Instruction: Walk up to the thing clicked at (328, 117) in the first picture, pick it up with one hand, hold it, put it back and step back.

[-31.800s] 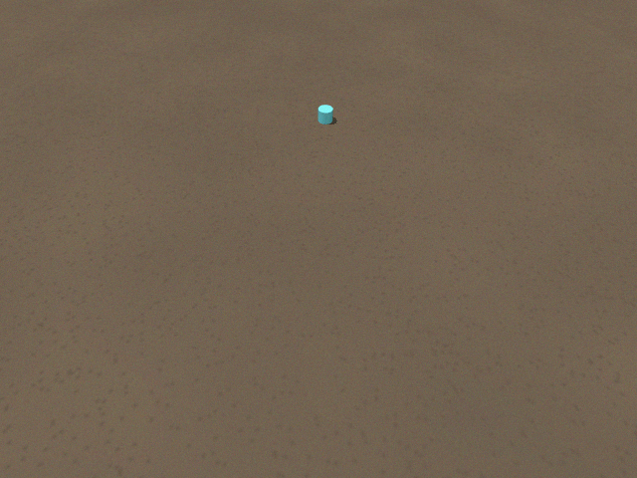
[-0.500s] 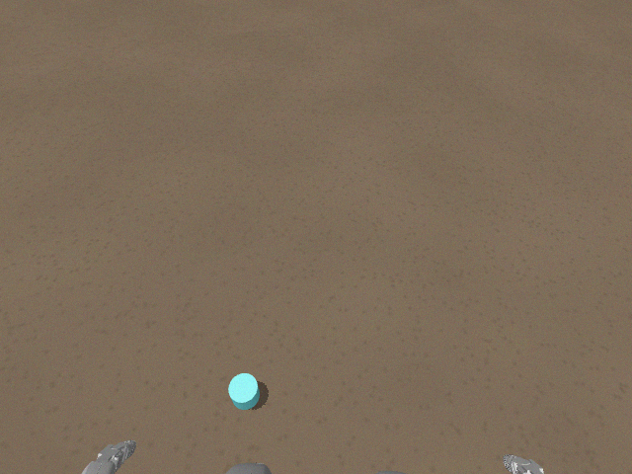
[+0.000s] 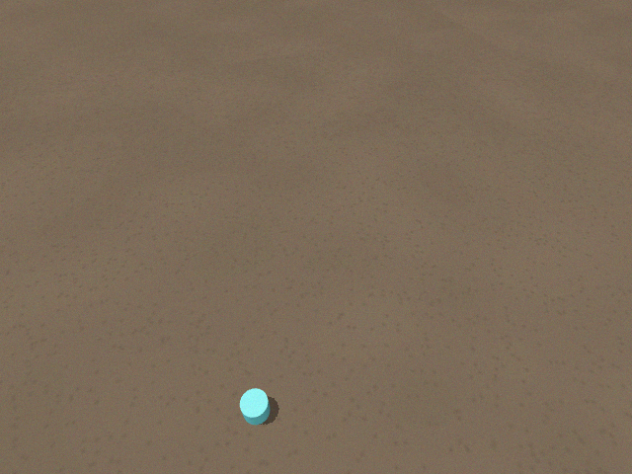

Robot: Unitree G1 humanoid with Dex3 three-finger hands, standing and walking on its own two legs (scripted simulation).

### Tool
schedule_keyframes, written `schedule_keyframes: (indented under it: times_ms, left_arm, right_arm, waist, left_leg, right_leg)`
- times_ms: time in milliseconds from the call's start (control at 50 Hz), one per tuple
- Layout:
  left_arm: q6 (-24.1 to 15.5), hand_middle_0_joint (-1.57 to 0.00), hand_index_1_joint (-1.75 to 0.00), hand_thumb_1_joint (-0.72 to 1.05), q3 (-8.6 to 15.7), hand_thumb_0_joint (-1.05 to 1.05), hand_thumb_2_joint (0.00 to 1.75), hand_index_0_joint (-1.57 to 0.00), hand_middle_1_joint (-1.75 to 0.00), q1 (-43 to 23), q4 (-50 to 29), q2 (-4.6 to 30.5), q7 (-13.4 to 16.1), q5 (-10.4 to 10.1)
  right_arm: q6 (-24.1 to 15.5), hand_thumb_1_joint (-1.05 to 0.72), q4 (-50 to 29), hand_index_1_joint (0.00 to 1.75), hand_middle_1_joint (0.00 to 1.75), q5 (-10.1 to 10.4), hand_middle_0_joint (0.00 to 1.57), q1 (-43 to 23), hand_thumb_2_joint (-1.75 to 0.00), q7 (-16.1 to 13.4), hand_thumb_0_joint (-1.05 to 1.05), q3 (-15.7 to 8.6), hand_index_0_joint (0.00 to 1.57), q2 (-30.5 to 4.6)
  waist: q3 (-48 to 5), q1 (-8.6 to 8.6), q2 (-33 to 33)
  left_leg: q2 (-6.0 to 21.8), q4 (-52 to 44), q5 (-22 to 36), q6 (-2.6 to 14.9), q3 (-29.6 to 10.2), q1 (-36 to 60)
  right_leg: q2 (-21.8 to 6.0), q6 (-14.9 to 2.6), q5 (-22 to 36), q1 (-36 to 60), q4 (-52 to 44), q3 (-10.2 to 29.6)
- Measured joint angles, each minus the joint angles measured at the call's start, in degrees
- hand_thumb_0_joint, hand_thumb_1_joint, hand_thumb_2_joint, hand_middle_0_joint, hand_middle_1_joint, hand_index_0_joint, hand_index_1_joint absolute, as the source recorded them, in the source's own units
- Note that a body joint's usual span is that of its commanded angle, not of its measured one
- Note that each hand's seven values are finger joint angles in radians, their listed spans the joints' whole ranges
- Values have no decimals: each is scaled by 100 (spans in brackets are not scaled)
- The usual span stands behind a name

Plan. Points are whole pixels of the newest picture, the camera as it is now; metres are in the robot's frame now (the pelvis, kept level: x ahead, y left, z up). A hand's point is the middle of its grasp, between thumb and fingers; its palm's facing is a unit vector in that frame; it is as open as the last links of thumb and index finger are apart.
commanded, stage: stand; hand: left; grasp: from above
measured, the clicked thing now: (255, 406) +0.43 +0.20 -0.74
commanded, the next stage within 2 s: step back in 1.70 s
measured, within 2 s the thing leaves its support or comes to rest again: neither
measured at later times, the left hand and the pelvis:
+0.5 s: hand out of the picture +0.06 +0.23 -0.16, palm faces +0.02 -0.95 -0.33, open 7.4 cm; pelvis +0.00 -0.01 +0.00, yaw +0 degrees
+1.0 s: hand out of the picture +0.10 +0.23 -0.15, palm faces +0.01 -0.94 -0.33, open 7.4 cm; pelvis +0.02 -0.01 +0.01, yaw -1 degrees
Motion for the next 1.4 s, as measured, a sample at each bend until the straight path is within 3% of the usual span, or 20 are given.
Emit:
schedule_keyframes:
  times_ms: [400, 1400]
  left_arm:
    - [-49, -20, -30, 90, -6, 0, 90, -20, -30, -193, 274, 54, -58, -47]
    - [-77, -20, -30, 90, -32, 0, 90, -20, -30, -494, 240, 167, -122, -116]
  right_arm:
    - [23, -91, 282, 30, 30, 20, 20, 24, -90, 44, 0, 41, 20, -153]
    - [-56, -90, 296, 30, 30, 56, 20, -276, -90, 58, 0, 134, 20, -259]
  waist:
    - [60, -76, -6]
    - [13, -90, -45]
  left_leg:
    - [129, -270, 137, -103, -55, 99]
    - [118, -569, 75, -100, 20, 304]
  right_leg:
    - [134, -98, 154, 123, -316, -57]
    - [116, -85, 80, 273, -550, 3]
